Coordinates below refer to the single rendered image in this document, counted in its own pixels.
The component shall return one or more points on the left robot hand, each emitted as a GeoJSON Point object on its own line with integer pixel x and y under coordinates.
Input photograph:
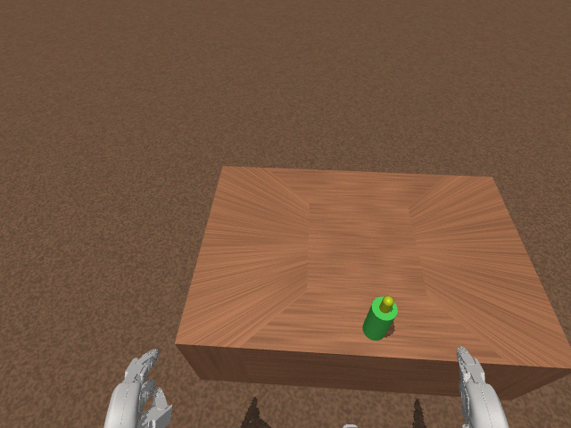
{"type": "Point", "coordinates": [128, 398]}

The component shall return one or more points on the right robot hand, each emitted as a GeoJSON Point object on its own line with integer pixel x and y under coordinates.
{"type": "Point", "coordinates": [480, 403]}

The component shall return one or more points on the bottle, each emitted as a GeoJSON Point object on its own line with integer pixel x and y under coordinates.
{"type": "Point", "coordinates": [379, 318]}

